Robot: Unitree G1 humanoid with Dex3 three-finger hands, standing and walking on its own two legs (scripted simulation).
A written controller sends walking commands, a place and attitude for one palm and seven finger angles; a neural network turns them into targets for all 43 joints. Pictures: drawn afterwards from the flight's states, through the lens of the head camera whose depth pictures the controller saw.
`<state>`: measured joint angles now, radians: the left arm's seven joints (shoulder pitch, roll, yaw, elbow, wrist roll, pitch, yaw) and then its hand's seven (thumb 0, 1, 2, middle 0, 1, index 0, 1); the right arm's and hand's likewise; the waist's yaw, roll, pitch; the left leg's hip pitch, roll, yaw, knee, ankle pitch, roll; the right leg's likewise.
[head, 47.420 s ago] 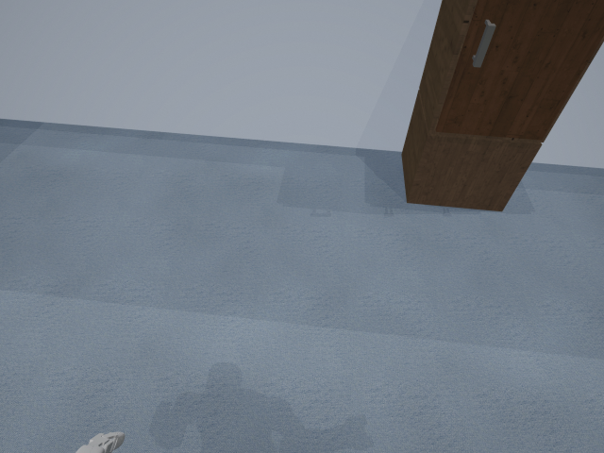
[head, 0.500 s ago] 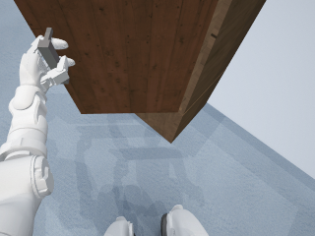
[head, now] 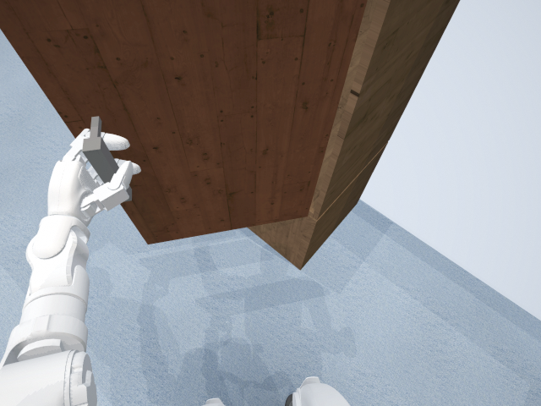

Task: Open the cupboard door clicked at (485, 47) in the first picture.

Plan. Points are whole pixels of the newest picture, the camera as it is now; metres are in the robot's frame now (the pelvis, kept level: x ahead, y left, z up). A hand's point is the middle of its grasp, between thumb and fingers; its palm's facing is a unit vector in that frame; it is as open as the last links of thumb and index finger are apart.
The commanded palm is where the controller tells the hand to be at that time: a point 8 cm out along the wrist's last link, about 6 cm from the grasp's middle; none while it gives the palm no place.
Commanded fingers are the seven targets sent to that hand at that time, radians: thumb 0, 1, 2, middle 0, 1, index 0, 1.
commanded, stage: pull the door open along its arc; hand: left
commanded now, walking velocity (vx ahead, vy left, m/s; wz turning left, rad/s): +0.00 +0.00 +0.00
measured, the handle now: (110, 161) +0.47 +0.23 +0.06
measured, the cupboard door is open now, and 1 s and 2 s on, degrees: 53 84 85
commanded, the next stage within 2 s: open thumb and fingers to let go in 0.62 s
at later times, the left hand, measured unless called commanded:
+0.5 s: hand (169, 270) +0.29 +0.12 +0.06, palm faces +0.40 -0.92 +0.00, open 6.1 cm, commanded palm +0.22 +0.18 +0.06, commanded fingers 0.00 0.90 0.90 -0.40 -1.35 -0.40 -1.35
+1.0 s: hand (191, 289) +0.27 +0.09 +0.06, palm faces +0.41 -0.91 -0.01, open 7.7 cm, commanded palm +0.22 +0.14 +0.06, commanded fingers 0.00 -0.15 0.45 -0.32 -1.24 -0.32 -1.24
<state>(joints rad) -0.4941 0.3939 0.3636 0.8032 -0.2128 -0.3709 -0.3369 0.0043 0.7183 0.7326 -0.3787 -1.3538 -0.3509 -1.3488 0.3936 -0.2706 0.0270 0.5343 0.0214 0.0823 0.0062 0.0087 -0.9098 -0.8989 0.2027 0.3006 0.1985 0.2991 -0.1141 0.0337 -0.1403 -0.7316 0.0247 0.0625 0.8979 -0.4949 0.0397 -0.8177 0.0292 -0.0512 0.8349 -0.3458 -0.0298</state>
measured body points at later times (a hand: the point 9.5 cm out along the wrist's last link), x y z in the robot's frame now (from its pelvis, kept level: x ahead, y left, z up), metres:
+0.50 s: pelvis -0.01 -0.03 +0.01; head +0.03 -0.04 +0.45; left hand +0.27 +0.17 +0.07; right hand +0.19 -0.22 -0.09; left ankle -0.04 +0.09 -0.69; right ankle +0.02 -0.10 -0.69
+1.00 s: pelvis -0.02 -0.05 +0.00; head +0.02 -0.07 +0.45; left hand +0.24 +0.14 +0.06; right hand +0.17 -0.26 -0.11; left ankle -0.04 +0.09 -0.69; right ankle +0.02 -0.11 -0.69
